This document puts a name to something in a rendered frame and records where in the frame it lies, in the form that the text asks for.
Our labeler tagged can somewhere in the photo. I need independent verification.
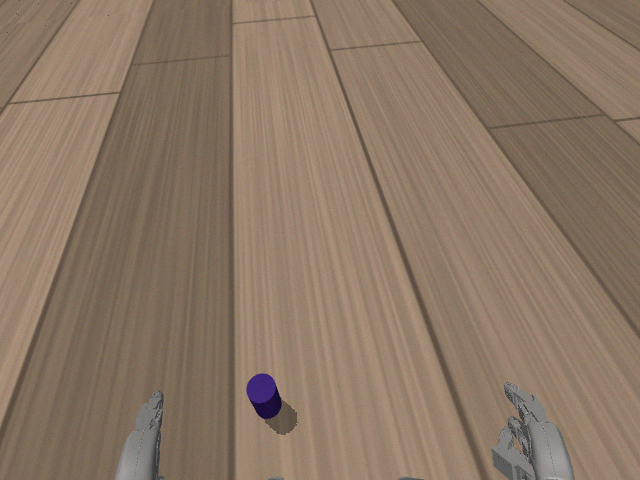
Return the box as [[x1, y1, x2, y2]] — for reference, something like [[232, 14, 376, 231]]
[[246, 373, 282, 419]]

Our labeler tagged right robot hand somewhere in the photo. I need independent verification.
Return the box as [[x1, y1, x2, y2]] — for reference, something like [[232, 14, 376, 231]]
[[492, 382, 575, 480]]

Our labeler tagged left robot hand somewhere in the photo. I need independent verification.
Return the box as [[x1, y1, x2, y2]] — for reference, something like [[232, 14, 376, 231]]
[[114, 391, 165, 480]]

